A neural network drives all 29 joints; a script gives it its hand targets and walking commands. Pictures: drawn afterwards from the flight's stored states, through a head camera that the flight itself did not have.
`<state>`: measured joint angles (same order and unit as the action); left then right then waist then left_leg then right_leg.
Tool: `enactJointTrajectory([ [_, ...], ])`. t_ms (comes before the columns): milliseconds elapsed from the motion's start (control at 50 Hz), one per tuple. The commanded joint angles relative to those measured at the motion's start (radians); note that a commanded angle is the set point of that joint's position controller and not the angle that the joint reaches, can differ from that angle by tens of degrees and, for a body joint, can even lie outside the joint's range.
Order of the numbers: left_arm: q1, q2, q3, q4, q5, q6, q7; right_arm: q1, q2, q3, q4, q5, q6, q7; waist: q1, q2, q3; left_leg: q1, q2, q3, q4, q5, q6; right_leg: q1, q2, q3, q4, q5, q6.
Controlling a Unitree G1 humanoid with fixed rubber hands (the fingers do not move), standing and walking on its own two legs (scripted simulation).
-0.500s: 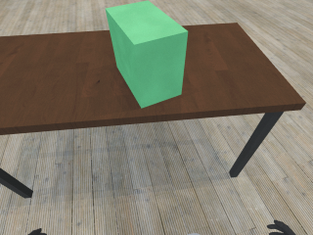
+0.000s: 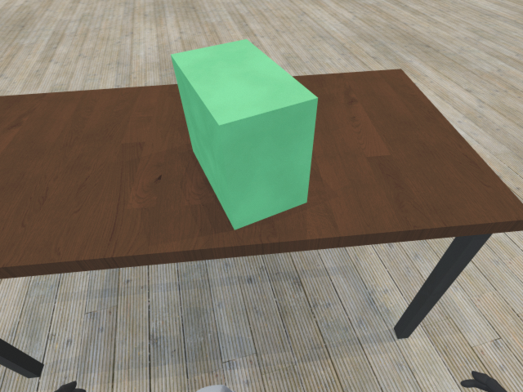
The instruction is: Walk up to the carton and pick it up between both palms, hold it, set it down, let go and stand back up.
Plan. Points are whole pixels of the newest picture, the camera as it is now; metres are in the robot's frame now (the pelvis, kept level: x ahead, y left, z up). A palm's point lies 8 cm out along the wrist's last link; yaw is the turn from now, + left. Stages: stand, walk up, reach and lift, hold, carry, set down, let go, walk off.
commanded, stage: walk up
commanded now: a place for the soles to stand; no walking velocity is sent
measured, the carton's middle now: (240, 130) +0.60 +0.05 +0.09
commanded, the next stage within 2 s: none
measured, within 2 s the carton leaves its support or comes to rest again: neither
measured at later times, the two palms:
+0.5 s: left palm (41, 363) +0.20 +0.37 -0.07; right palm (427, 370) +0.19 -0.25 -0.09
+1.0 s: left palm (81, 350) +0.22 +0.30 -0.06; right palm (471, 353) +0.21 -0.32 -0.07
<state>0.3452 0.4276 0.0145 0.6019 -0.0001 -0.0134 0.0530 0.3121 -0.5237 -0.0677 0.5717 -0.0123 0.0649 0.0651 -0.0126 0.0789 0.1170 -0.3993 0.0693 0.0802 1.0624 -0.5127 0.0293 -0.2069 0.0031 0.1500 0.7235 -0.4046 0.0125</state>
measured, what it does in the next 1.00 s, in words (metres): steps on the spot: left foot, then right foot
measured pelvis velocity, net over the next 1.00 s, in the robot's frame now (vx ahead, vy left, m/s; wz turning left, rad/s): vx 0.09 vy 0.00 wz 0.00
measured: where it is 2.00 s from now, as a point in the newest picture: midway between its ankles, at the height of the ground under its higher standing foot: outside the picture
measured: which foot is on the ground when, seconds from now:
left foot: up 0.00-0.04, down 0.06-1.00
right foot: down 0.00-0.06, up 0.08-0.46, down 0.48-0.66, up 0.68-0.82, down 0.84-1.00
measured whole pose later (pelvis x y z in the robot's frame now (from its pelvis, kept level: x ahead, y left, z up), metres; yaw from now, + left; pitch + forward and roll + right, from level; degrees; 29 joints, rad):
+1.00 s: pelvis +0.09 +0.00 +0.01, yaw +0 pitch -3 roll +1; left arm 0.26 0.43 0.00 0.60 0.00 0.02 0.04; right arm 0.26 -0.44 -0.06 0.58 -0.01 0.05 0.01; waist -0.03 0.01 0.14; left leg -0.26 0.05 0.10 0.74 -0.47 0.01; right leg -0.34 0.04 0.14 0.73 -0.34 0.02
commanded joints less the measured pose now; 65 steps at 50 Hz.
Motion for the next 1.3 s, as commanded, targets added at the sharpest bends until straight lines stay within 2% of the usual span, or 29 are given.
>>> enactJointTrajectory([
  [0,-0.151,0.343,0.130,-0.106,0.024,-0.031,0.041,0.158,-0.131,-0.100,-0.069,-0.008,-0.032,0.004,-0.112,-0.238,0.052,0.251,0.052,-0.112,-0.355,0.222,-0.013,-0.375,-0.176,0.250,-0.164,-0.142,-0.151],
  [20,-0.144,0.273,0.101,-0.097,0.018,-0.026,0.035,0.254,-0.149,-0.111,-0.002,-0.009,-0.046,-0.009,-0.161,-0.144,-0.031,0.447,-0.020,-0.057,-0.474,0.230,-0.023,-0.400,-0.083,0.161,0.040,-0.015,-0.104],
  [40,-0.085,0.180,0.070,-0.081,0.020,-0.026,0.031,0.295,-0.215,-0.116,0.011,-0.029,-0.058,-0.026,-0.181,0.119,-0.118,0.500,0.098,-0.262,-0.623,0.101,0.006,-0.455,0.050,0.054,0.363,-0.044,-0.050],
  [60,-0.029,0.142,0.048,-0.090,-0.004,-0.025,0.029,0.180,-0.261,-0.115,-0.028,-0.030,-0.065,-0.033,-0.095,0.162,-0.129,0.444,0.285,-0.506,-0.741,0.003,0.054,-0.535,0.128,-0.015,0.475,-0.245,-0.026],
  [80,-0.069,0.222,0.078,-0.123,0.003,-0.013,0.039,0.146,-0.263,-0.115,-0.072,-0.015,-0.060,-0.033,-0.109,0.084,-0.107,0.298,0.393,-0.673,-0.848,-0.147,0.086,-0.514,0.080,0.042,0.556,-0.197,-0.026],
  [100,-0.090,0.275,0.085,-0.110,0.000,-0.010,0.039,0.090,-0.232,-0.109,-0.069,-0.007,-0.056,-0.037,-0.082,0.002,0.008,0.222,0.363,-0.620,-0.887,-0.157,0.049,-0.512,0.057,0.027,0.592,-0.132,-0.028],
  [140,-0.037,0.272,0.084,-0.043,0.004,-0.006,0.018,0.095,-0.198,-0.099,-0.057,0.001,-0.060,-0.056,-0.047,-0.033,0.015,0.284,0.240,-0.383,-0.768,0.177,-0.044,-0.471,0.037,0.016,0.497,-0.038,-0.022],
  [200,0.009,0.193,0.066,-0.015,0.001,-0.004,0.011,0.082,-0.135,-0.070,-0.049,0.001,-0.066,-0.071,-0.021,0.023,-0.128,0.424,0.162,-0.144,-0.578,0.800,-0.003,-0.394,0.022,-0.038,0.355,-0.014,0.008],
  [260,-0.070,0.169,0.054,-0.018,0.013,0.009,0.013,0.098,-0.090,-0.053,-0.068,0.017,-0.057,-0.078,-0.042,-0.033,-0.095,0.395,0.152,-0.110,-0.538,0.989,0.018,-0.354,0.026,-0.098,0.229,0.004,0.026],
  [320,-0.075,0.172,0.052,-0.017,0.009,0.020,0.011,0.079,-0.085,-0.062,-0.085,0.028,-0.043,-0.083,-0.053,0.056,-0.132,0.400,0.139,-0.100,-0.507,1.017,-0.025,-0.304,0.020,-0.154,0.096,0.104,0.025],
  [380,-0.083,0.165,0.055,-0.023,0.011,0.027,0.011,0.069,-0.093,-0.069,-0.089,0.033,-0.033,-0.084,-0.039,0.050,-0.119,0.333,0.196,-0.119,-0.457,1.097,0.007,-0.246,0.011,-0.173,0.058,0.071,0.006],
  [440,-0.061,0.205,0.064,-0.025,0.013,0.022,0.004,0.041,-0.103,-0.075,-0.071,0.037,-0.027,-0.081,-0.008,-0.015,-0.184,0.312,0.152,-0.088,-0.360,0.954,-0.020,-0.121,-0.006,-0.103,-0.129,0.313,-0.040],
  [480,-0.098,0.281,0.082,-0.035,0.012,0.029,0.003,0.043,-0.095,-0.069,-0.067,0.045,-0.030,-0.074,-0.024,-0.128,-0.189,0.204,0.058,-0.061,-0.229,0.626,-0.081,-0.072,-0.105,0.158,-0.076,0.689,-0.148],
  [520,-0.105,0.271,0.084,-0.039,-0.008,0.026,0.000,0.051,-0.077,-0.069,-0.040,0.038,-0.018,-0.073,0.009,-0.230,-0.201,0.180,-0.077,-0.130,-0.220,0.153,-0.096,-0.101,-0.227,0.397,-0.134,0.616,-0.294],
  [560,-0.156,0.255,0.081,-0.054,0.000,0.030,-0.005,0.053,-0.088,-0.070,-0.034,0.030,-0.024,-0.072,-0.022,-0.248,-0.145,0.231,-0.071,-0.135,-0.358,0.019,-0.054,-0.215,-0.187,0.394,-0.198,0.402,-0.263],
  [580,-0.171,0.244,0.071,-0.046,-0.001,0.032,-0.006,0.040,-0.090,-0.069,-0.023,0.027,-0.034,-0.069,-0.032,-0.209,-0.111,0.252,-0.025,-0.156,-0.445,0.062,-0.043,-0.261,-0.148,0.322,-0.174,0.345,-0.194],
  [620,-0.155,0.211,0.061,-0.036,-0.019,0.030,-0.012,0.006,-0.152,-0.076,-0.015,0.017,-0.053,-0.068,-0.035,-0.087,-0.103,0.227,0.203,-0.276,-0.650,0.214,0.028,-0.279,0.022,0.132,0.010,0.250,-0.056],
  [640,-0.133,0.190,0.067,-0.045,-0.017,0.033,-0.007,-0.045,-0.154,-0.073,-0.039,0.014,-0.058,-0.067,-0.020,-0.004,-0.061,0.142,0.319,-0.335,-0.715,0.380,0.062,-0.254,0.077,0.021,0.115,0.012,-0.013],
  [660,-0.099,0.211,0.072,-0.032,-0.012,0.044,-0.008,-0.082,-0.160,-0.066,-0.038,0.010,-0.065,-0.068,-0.007,-0.008,-0.057,0.106,0.376,-0.346,-0.700,0.478,0.130,-0.220,0.054,-0.005,0.243,-0.147,-0.002],
  [740,-0.079,0.196,0.074,-0.021,-0.004,0.020,-0.016,-0.086,-0.131,-0.065,-0.050,-0.004,-0.066,-0.071,0.001,0.049,-0.099,0.277,0.238,-0.134,-0.538,0.815,0.118,-0.224,-0.003,-0.065,0.127,-0.116,-0.020],
  [780,-0.086,0.179,0.067,-0.001,-0.002,0.001,-0.014,-0.069,-0.117,-0.056,-0.032,0.010,-0.057,-0.059,0.005,0.069,-0.155,0.313,0.152,-0.073,-0.450,0.858,0.061,-0.114,0.009,-0.097,-0.131,0.126,-0.027],
  [820,-0.104,0.247,0.079,0.006,0.007,-0.005,-0.005,-0.054,-0.098,-0.051,-0.030,0.031,-0.049,-0.054,-0.005,-0.004,-0.218,0.238,0.102,-0.048,-0.338,0.697,0.009,0.022,-0.044,0.022,-0.130,0.549,-0.074],
  [860,-0.124,0.278,0.084,-0.013,-0.002,-0.002,-0.001,-0.041,-0.084,-0.056,-0.023,0.027,-0.034,-0.046,-0.005,-0.179,-0.231,0.152,-0.026,-0.085,-0.273,0.038,-0.038,0.014,-0.229,0.363,-0.148,0.691,-0.239],
  [920,-0.119,0.251,0.076,-0.011,0.002,-0.007,0.005,-0.076,-0.081,-0.054,-0.014,0.021,-0.027,-0.048,0.005,-0.193,-0.170,0.113,-0.021,-0.136,-0.320,-0.081,-0.027,-0.018,-0.219,0.422,-0.222,0.506,-0.242],
  [980,-0.194,0.236,0.060,-0.017,-0.006,-0.009,0.003,-0.012,-0.105,-0.057,0.015,0.017,-0.056,-0.055,-0.050,-0.150,-0.211,0.323,0.052,-0.162,-0.572,0.310,0.010,-0.117,-0.131,0.254,-0.117,0.577,-0.130],
  [1000,-0.167,0.225,0.057,-0.013,-0.015,-0.014,-0.002,-0.040,-0.144,-0.065,0.014,0.015,-0.064,-0.056,-0.027,-0.102,-0.245,0.352,0.134,-0.180,-0.582,0.406,0.040,-0.134,-0.070,0.135,-0.060,0.477,-0.079],
  [1040,-0.127,0.217,0.065,-0.004,-0.019,-0.002,-0.007,-0.125,-0.118,-0.057,-0.001,0.016,-0.059,-0.042,-0.006,-0.064,-0.191,0.186,0.180,-0.145,-0.586,0.241,0.092,-0.047,0.000,0.036,-0.074,0.197,-0.040],
  [1140,-0.182,0.258,0.070,-0.009,-0.013,-0.007,-0.016,-0.096,-0.097,-0.050,0.008,0.026,-0.046,-0.033,-0.029,-0.106,-0.090,0.210,0.058,-0.106,-0.550,0.027,0.012,-0.230,-0.076,0.211,-0.242,0.041,-0.095],
  [1280,-0.167,0.242,0.065,0.006,-0.010,-0.016,-0.022,-0.080,-0.129,-0.064,0.039,0.025,-0.058,-0.033,-0.020,-0.110,-0.133,0.239,0.065,-0.128,-0.559,0.031,0.014,-0.205,-0.061,0.233,-0.257,-0.023,-0.085],
])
